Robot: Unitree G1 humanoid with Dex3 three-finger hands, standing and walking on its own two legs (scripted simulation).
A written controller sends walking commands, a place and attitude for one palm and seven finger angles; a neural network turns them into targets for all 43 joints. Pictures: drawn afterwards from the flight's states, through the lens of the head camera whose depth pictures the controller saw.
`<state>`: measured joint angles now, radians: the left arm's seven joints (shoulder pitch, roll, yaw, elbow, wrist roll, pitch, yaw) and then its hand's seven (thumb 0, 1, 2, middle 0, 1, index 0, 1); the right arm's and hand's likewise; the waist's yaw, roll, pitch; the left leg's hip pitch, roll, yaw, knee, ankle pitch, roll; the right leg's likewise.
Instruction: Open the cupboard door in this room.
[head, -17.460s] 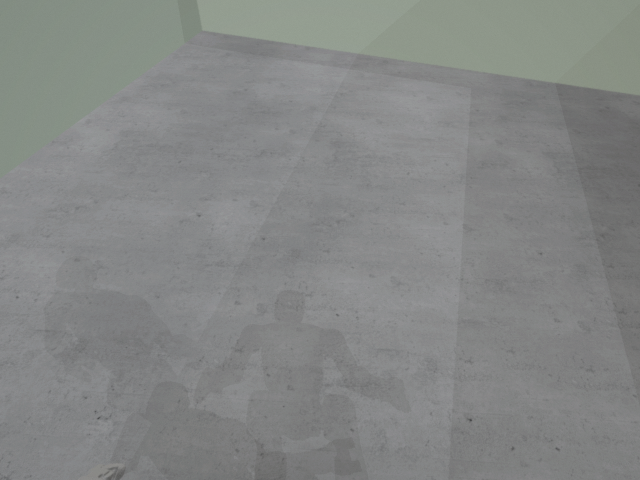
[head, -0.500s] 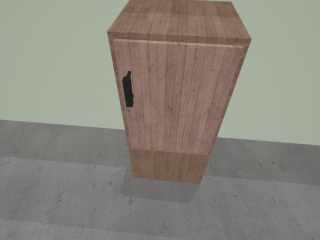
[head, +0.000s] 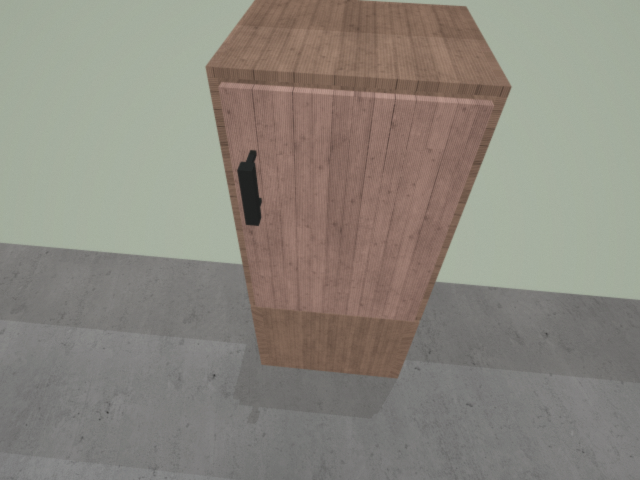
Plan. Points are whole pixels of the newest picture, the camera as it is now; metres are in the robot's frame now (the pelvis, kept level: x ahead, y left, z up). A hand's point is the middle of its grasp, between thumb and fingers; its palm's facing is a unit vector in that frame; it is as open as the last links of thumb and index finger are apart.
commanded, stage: come to a stop and stand still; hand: left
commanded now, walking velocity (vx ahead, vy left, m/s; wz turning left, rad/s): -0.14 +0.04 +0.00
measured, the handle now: (252, 187) +0.58 +0.16 +0.04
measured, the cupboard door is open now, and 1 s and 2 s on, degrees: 0 0 0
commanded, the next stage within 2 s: look again from close up in 0.94 s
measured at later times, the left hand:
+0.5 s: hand out of the picture +0.04 +0.20 -0.17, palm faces +0.01 -0.97 -0.24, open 7.4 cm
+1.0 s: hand out of the picture -0.05 +0.21 -0.17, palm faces +0.01 -0.98 -0.20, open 7.4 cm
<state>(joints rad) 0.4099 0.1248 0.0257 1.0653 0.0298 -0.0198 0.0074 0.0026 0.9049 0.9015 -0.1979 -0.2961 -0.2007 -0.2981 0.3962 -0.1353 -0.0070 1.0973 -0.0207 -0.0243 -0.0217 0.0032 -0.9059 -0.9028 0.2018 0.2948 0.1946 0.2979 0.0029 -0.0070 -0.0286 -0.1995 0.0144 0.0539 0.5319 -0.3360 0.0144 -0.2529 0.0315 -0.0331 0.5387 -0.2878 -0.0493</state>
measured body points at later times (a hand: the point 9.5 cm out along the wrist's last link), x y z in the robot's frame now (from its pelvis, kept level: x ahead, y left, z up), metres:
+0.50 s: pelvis +0.00 +0.01 +0.00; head +0.02 +0.01 +0.45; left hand +0.04 +0.25 -0.15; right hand +0.05 -0.22 -0.15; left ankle -0.03 +0.11 -0.73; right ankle +0.00 -0.09 -0.73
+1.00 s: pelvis -0.04 +0.03 +0.00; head -0.05 +0.03 +0.45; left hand -0.05 +0.26 -0.15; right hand -0.04 -0.21 -0.15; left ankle -0.03 +0.11 -0.73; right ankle +0.00 -0.09 -0.73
